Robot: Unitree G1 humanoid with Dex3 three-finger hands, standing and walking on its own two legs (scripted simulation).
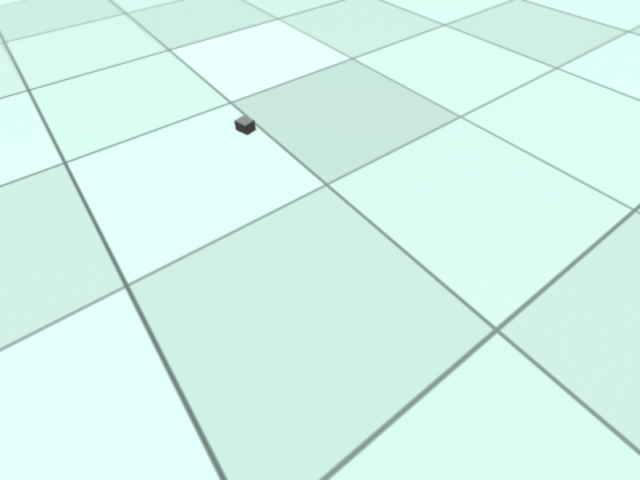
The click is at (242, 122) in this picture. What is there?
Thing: small box
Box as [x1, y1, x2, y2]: [234, 115, 255, 134]
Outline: 243,115 234,121 237,130 247,134 255,128 254,122 252,119
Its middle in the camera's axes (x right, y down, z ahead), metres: -0.42 -0.67 +2.22
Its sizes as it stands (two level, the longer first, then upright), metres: 0.088 0.072 0.058
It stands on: the floor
